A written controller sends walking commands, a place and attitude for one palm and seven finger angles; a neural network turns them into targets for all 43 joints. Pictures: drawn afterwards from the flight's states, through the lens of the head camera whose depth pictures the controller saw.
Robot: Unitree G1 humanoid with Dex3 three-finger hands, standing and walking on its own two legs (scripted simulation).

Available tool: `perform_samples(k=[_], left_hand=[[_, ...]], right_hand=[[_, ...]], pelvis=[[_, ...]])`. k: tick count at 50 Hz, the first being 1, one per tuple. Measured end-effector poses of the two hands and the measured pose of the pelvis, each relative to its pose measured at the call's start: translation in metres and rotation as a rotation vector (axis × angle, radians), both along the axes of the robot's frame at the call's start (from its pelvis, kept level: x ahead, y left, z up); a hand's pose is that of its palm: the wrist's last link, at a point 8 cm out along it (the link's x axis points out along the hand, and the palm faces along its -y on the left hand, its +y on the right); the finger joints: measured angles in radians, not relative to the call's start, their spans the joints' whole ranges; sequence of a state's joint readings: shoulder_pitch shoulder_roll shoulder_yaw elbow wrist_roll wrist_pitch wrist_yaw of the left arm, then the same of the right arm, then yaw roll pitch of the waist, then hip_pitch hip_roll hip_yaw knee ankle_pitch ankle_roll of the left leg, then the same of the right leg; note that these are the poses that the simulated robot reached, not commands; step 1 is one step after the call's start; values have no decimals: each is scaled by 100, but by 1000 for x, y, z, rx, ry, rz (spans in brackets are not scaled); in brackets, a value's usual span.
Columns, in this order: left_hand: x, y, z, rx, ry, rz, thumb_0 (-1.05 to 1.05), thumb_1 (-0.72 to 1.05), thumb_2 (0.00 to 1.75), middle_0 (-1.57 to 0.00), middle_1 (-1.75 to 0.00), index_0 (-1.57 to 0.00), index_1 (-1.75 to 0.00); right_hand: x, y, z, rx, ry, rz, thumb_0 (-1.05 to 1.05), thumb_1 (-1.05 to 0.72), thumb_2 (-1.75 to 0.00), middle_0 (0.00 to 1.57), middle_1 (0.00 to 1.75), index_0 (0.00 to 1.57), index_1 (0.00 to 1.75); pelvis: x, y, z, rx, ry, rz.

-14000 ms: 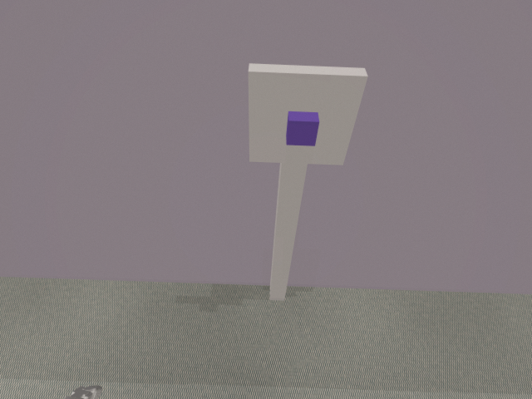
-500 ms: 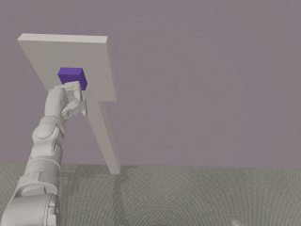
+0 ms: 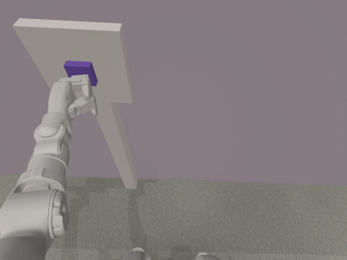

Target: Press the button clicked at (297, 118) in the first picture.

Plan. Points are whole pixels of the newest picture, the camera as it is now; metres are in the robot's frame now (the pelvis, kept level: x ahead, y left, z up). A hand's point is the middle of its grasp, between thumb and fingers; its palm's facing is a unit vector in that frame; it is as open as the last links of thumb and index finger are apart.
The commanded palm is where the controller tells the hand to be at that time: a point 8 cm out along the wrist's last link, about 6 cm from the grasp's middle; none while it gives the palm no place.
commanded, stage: press the button with the knuckle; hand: left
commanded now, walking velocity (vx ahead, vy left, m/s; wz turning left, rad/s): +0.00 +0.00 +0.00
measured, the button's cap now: (82, 71) +0.51 +0.21 +0.14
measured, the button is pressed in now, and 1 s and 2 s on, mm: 11 0 0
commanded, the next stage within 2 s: hold the button down briefly in 0.04 s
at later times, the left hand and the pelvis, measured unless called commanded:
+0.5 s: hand (91, 100) +0.45 +0.19 +0.10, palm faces -0.03 -1.00 -0.04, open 3.0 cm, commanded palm +0.46 +0.23 +0.11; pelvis -0.02 +0.00 -0.01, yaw +0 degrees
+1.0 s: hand (91, 107) +0.43 +0.19 +0.10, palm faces -0.03 -1.00 -0.01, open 3.1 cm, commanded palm +0.40 +0.24 +0.11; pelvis +0.00 +0.01 +0.00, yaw -1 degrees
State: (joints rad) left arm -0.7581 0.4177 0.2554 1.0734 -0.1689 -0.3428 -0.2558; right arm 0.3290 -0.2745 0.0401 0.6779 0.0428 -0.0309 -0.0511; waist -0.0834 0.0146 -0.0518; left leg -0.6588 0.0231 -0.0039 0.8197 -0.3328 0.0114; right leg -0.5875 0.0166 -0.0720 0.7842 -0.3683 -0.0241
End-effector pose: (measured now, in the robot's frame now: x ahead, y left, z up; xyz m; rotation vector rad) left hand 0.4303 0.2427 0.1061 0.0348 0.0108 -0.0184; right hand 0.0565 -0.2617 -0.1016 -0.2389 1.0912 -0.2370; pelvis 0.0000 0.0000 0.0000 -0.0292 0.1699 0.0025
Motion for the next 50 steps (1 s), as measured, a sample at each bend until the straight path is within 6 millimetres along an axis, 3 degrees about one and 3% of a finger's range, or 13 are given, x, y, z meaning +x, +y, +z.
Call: perform_samples(k=[14, 25, 36, 50], left_hand=[[3, 3, 0, 0, 6, -21, 0, 79, 99, -130, -150, -137, -150], [3, 2, 0, 2, 2, -13, 0, 78, 99, -130, -150, -138, -150], [-5, 2, -2, -13, -9, -9, 1, 79, 98, -130, -150, -137, -150], [-17, 0, -5, -22, -13, -16, 1, 85, 92, -130, -150, -132, -150]], right_hand=[[-32, -6, -1, -22, 41, -32, 1, -91, -89, 20, 30, 21, 30], [-38, -2, -4, -22, 40, -20, 1, -91, -89, 20, 30, 21, 30], [-24, 6, -2, 0, 0, -5, 1, -91, -89, 20, 30, 21, 30], [18, 12, 8, 24, -91, 1, 1, -91, -89, 20, 30, 21, 30]], pelvis=[[-10, -2, -4, -8, 16, -2], [-15, 2, -6, -8, 26, 1], [-12, 6, -5, -6, 14, -6], [4, 7, 1, 1, -10, -24]])
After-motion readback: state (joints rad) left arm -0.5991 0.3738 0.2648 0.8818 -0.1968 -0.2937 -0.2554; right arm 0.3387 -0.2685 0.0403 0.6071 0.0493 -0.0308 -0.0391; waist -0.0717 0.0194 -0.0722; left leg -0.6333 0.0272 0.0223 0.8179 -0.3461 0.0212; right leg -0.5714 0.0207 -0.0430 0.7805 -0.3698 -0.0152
